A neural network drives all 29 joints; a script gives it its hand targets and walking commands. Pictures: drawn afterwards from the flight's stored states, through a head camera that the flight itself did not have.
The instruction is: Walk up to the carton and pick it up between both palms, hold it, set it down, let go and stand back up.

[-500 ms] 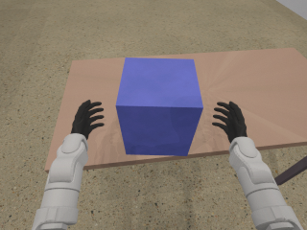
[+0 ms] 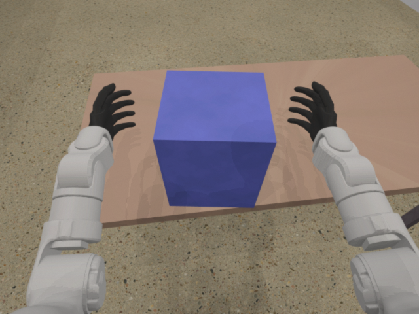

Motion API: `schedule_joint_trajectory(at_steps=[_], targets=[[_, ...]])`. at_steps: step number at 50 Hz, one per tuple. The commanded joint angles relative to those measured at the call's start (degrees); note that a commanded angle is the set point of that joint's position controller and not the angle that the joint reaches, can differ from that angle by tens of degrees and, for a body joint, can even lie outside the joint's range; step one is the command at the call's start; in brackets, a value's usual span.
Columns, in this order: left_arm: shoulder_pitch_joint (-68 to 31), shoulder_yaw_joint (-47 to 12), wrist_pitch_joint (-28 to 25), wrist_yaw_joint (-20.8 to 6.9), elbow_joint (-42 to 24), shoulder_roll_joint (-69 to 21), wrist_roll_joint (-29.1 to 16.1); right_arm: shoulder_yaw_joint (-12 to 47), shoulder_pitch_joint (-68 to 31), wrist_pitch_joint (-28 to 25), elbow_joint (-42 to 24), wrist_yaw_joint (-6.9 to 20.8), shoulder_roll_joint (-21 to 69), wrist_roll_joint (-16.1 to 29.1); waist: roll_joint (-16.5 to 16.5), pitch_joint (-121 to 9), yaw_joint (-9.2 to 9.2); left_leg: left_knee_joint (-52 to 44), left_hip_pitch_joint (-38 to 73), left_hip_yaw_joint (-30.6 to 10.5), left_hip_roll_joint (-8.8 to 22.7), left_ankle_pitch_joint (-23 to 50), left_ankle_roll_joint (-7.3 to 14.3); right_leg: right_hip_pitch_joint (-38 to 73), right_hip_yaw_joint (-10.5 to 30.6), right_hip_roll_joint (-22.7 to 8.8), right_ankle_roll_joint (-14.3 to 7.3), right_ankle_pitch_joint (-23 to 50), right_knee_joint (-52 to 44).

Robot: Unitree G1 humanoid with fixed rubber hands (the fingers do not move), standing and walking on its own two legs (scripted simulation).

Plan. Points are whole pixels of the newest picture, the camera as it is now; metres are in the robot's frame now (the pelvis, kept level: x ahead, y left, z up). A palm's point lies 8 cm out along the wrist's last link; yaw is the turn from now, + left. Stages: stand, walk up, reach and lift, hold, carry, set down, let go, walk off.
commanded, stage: reach and lift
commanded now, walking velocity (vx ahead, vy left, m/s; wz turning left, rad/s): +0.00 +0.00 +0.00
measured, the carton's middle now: (213, 143) +0.47 +0.04 +0.02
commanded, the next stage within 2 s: none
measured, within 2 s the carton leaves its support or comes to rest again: neither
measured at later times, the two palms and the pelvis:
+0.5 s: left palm (105, 88) +0.44 +0.23 +0.18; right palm (324, 87) +0.47 -0.15 +0.19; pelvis +0.00 +0.00 +0.00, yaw +1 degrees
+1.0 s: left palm (119, 132) +0.43 +0.23 +0.08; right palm (300, 127) +0.46 -0.14 +0.10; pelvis -0.01 +0.00 -0.01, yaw +1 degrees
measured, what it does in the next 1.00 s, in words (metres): stands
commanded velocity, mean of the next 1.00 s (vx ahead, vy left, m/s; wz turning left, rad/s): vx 0.00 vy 0.00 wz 0.00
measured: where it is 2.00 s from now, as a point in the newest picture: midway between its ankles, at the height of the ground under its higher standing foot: outside the picture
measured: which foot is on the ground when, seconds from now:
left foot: down 0.00-1.00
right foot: down 0.00-1.00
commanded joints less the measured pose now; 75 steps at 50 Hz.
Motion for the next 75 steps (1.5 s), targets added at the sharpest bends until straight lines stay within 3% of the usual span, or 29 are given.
schedule_joint_trajectory(at_steps=[1, 4, 9, 11, 15, 17, 22, 27, 30, 31, 32, 33, 34, 35, 36, 37, 41, 43, 45, 47, 48, 49, 51, 55, 58, 62, 67, 75], targets=[[-31.50, 1.32, -1.58, 0.27, -8.06, 11.59, -0.45, -4.28, -29.74, -0.98, -6.59, 0.15, -11.17, 0.19, 4.44, -38.14, -0.14, 4.40, 27.15, -0.05, -1.28, 19.96, 0.27, -2.68, -2.70, -1.16, 5.99, 28.66, -1.16], [-35.38, 0.62, -2.56, 0.67, -7.23, 12.46, -2.38, -4.23, -33.31, -0.74, -7.16, 0.71, -11.44, 1.11, 3.39, -40.65, -0.37, 4.67, 26.40, -0.27, -1.18, 21.28, 0.74, -2.37, -2.70, -1.03, 6.18, 31.14, -0.63], [-40.92, -1.22, -3.80, 0.97, 2.59, 13.22, -2.43, -5.42, -38.72, -0.17, 1.06, 1.36, -12.15, 0.12, 5.80, -39.97, -0.78, 4.62, 25.62, -0.85, -0.78, 18.16, 0.49, -4.68, -2.79, -1.51, 5.93, 26.77, -1.59], [-42.75, -1.28, -4.71, 1.00, 6.15, 13.79, -2.98, -5.08, -41.41, -0.12, 1.61, 1.50, -11.75, -0.33, 3.63, -41.34, -0.20, 4.47, 24.35, -0.90, -1.09, 16.98, 0.93, -2.89, -2.46, -1.78, 6.14, 27.38, -1.50], [-48.34, -2.12, -6.85, 0.83, 13.42, 14.89, -3.46, -3.82, -46.08, -0.43, 6.86, 1.43, -11.41, 0.18, 3.42, -42.73, -0.10, 4.56, 21.38, -0.71, -1.45, 17.48, 1.12, -0.99, -2.61, -2.11, 7.00, 32.58, -0.17], [-50.95, -3.53, -7.86, 1.32, 13.46, 14.80, -3.89, -4.39, -47.52, -0.59, 8.62, 1.52, -12.34, 0.07, 5.14, -43.71, -0.49, 4.83, 22.64, -1.51, -0.95, 18.64, 0.19, -2.86, -2.98, -1.81, 6.12, 30.43, -0.50], [-55.48, -5.27, -9.67, 2.18, 17.93, 14.92, -4.77, -3.90, -51.34, -0.76, 13.15, 1.98, -12.24, 0.04, 5.50, -46.18, -0.74, 6.06, 24.36, -1.70, -0.96, 20.29, -0.60, -5.91, -3.93, -1.37, 5.60, 31.06, -0.34], [-54.82, -4.58, -11.59, 1.46, 26.18, 14.88, -4.30, -2.79, -52.24, -1.14, 17.06, 1.84, -11.33, -0.40, 3.02, -45.92, -0.42, 5.59, 21.82, -1.45, -1.13, 19.14, -0.08, -3.45, -3.79, -1.59, 6.35, 32.83, -0.15], [-51.60, -4.14, -14.56, 1.10, 30.53, 12.55, -1.83, -2.32, -48.62, -3.09, 21.25, 1.84, -9.55, -1.24, 4.35, -43.01, 0.27, 5.60, 21.75, -1.35, -0.74, 20.78, -0.27, -3.98, -3.50, -1.87, 6.12, 32.74, -0.11], [-50.32, -4.58, -15.49, 0.84, 31.52, 11.45, -1.00, -2.56, -46.65, -3.57, 24.08, 1.78, -8.63, -2.05, 4.45, -40.83, -0.59, 5.72, 21.15, -1.50, -0.76, 21.31, -0.60, -4.74, -3.78, -1.87, 5.91, 32.50, -0.63], [-49.95, -4.89, -16.97, 0.71, 29.78, 10.61, -0.91, -2.89, -45.63, -4.73, 22.28, 1.75, -8.11, -1.84, 5.65, -42.83, -0.58, 6.09, 22.24, -1.45, -0.76, 23.29, -0.98, -4.11, -4.01, -1.58, 5.77, 34.42, -0.08], [-46.41, -3.89, -18.07, 0.38, 31.63, 9.86, 0.13, -2.14, -42.41, -5.80, 23.46, 1.64, -7.06, -2.74, 4.21, -41.96, -0.97, 6.49, 22.23, -1.63, -0.84, 24.06, -0.87, -3.71, -3.77, -1.67, 5.85, 35.33, -0.27], [-46.80, -2.89, -19.42, -0.07, 30.56, 10.57, 0.48, -2.53, -42.67, -6.56, 21.30, 1.71, -7.10, -2.50, 4.12, -42.99, 0.36, 6.29, 21.09, -1.11, -1.10, 23.85, -1.03, -2.33, -3.76, -1.74, 6.03, 35.81, -0.02], [-47.39, -2.71, -20.66, -0.29, 30.46, 10.80, 0.88, -2.73, -43.25, -7.52, 19.76, 1.62, -6.87, -3.37, 3.67, -43.79, 0.04, 5.91, 20.00, -0.60, -1.22, 23.01, -0.79, -1.26, -3.73, -1.76, 6.16, 35.66, 0.25], [-46.82, -3.21, -21.80, -0.40, 30.83, 9.22, 1.09, -3.40, -42.76, -8.55, 19.61, 1.57, -6.59, -3.87, 5.39, -43.72, -0.23, 5.81, 20.04, -0.69, -1.34, 23.69, -1.42, -2.27, -3.96, -1.83, 5.76, 35.16, 0.66], [-47.05, -2.81, -22.85, -0.63, 32.64, 8.92, 1.18, -4.26, -42.79, -9.30, 21.12, 1.68, -6.35, -4.78, 4.29, -42.00, -0.89, 6.03, 19.27, -0.76, -1.12, 22.97, -1.49, -4.04, -4.23, -1.81, 5.62, 33.08, 0.20], [-54.06, -3.83, -28.12, 1.12, 24.41, 9.70, -0.42, -9.13, -46.33, -13.46, 12.14, 2.41, -8.08, -8.30, 7.65, -53.23, -0.73, 8.63, 23.67, -0.37, -0.95, 24.58, -3.27, -10.42, -5.50, -1.05, 4.52, 27.69, 0.31], [-55.20, -5.39, -29.63, 1.94, 26.93, 9.09, -2.04, -9.05, -47.08, -13.91, 14.40, 2.65, -6.94, -8.17, 6.70, -52.58, -1.08, 9.49, 22.16, -0.59, -0.60, 21.88, -2.85, -13.05, -5.40, -1.05, 4.01, 24.78, 0.69], [-56.20, -5.39, -31.18, 2.33, 27.50, 9.40, -2.74, -8.90, -47.89, -14.68, 12.70, 2.59, -7.17, -8.74, 6.30, -57.46, -0.77, 10.91, 21.09, -0.49, -0.63, 22.78, -2.42, -12.96, -5.17, -1.41, 4.39, 27.55, 2.44], [-54.83, -5.54, -32.79, 2.08, 31.90, 9.17, -2.61, -9.03, -46.87, -15.31, 14.93, 2.63, -6.53, -9.61, 5.52, -58.78, -0.45, 11.22, 18.42, -0.63, -0.44, 19.79, -2.09, -13.77, -5.21, -1.78, 4.45, 25.79, 3.44], [-53.49, -5.67, -33.61, 1.94, 34.83, 9.00, -2.15, -8.41, -45.88, -15.60, 18.05, 2.76, -5.82, -9.28, 5.65, -56.95, -0.23, 11.04, 16.25, -0.49, -0.67, 19.28, -1.78, -12.61, -4.80, -2.08, 4.72, 26.43, 4.06], [-50.00, -5.40, -35.41, 1.40, 37.51, 5.36, -1.02, -9.02, -40.80, -16.64, 25.50, 2.83, -3.94, -10.39, 7.06, -56.95, -1.18, 11.57, 17.37, -1.30, -0.49, 19.36, -2.39, -14.35, -4.22, -2.56, 5.51, 28.45, 3.94], [-48.62, -4.26, -38.21, 0.58, 40.49, 5.73, 1.13, -8.75, -39.86, -19.25, 26.34, 3.57, -4.94, -10.36, 7.40, -56.52, -0.65, 12.10, 16.97, -1.22, -0.60, 21.48, -2.83, -14.40, -3.96, -2.81, 5.35, 30.09, 4.24], [-47.75, -3.24, -42.24, -0.35, 46.50, 6.45, 2.31, -7.75, -39.83, -22.98, 28.29, 4.12, -4.47, -10.30, 3.84, -52.51, -0.46, 10.84, 9.56, -0.79, -0.74, 19.19, -2.04, -11.13, -3.33, -3.41, 6.10, 30.51, 5.31], [-49.44, -3.58, -44.76, -0.09, 46.68, 6.27, 1.64, -7.33, -40.77, -24.89, 27.01, 4.20, -3.81, -10.01, 3.44, -53.15, -0.19, 10.41, 6.98, -0.35, -0.67, 17.98, -1.95, -10.36, -3.18, -3.56, 6.22, 30.00, 6.11], [-52.32, -4.76, -45.86, 0.86, 43.70, 5.20, 0.05, -7.20, -42.70, -25.69, 24.65, 4.62, -3.84, -9.21, 5.14, -57.42, -0.05, 11.63, 10.07, -0.05, -0.34, 19.33, -2.89, -13.61, -4.08, -2.89, 5.65, 28.65, 6.40], [-51.47, -5.49, -45.78, 1.41, 44.54, 3.48, -0.57, -7.21, -42.54, -25.71, 25.79, 5.16, -4.01, -9.34, 5.25, -59.22, 0.00, 13.10, 12.23, -0.36, 0.20, 19.90, -2.99, -17.93, -4.58, -2.47, 4.91, 25.71, 6.42], [-50.22, -3.10, -44.98, 2.10, 43.33, -0.81, 2.91, -8.85, -42.13, -25.83, 27.10, 5.41, -1.70, -11.24, 4.70, -58.52, 0.13, 13.33, 13.99, -0.40, 0.52, 22.09, -3.11, -19.45, -4.72, -2.16, 4.86, 25.55, 5.76]])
